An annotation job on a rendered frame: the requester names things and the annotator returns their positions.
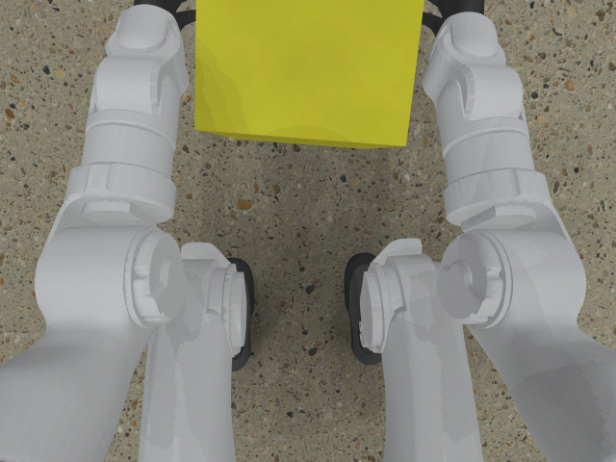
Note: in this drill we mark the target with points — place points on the robot right hand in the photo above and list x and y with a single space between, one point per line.
448 8

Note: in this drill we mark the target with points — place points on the right robot foot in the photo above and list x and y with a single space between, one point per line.
353 281

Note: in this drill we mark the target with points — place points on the left robot forearm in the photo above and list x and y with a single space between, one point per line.
131 131

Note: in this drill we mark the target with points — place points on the robot left upper arm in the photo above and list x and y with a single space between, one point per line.
102 290

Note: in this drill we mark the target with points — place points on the robot right upper arm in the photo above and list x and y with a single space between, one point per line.
519 292

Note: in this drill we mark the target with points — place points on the carton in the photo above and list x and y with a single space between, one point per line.
320 72

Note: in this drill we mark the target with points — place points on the right robot forearm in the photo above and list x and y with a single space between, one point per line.
481 117

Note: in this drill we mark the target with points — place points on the robot right thigh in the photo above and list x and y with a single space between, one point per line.
430 403

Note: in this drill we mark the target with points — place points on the robot left hand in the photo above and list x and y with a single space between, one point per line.
182 18

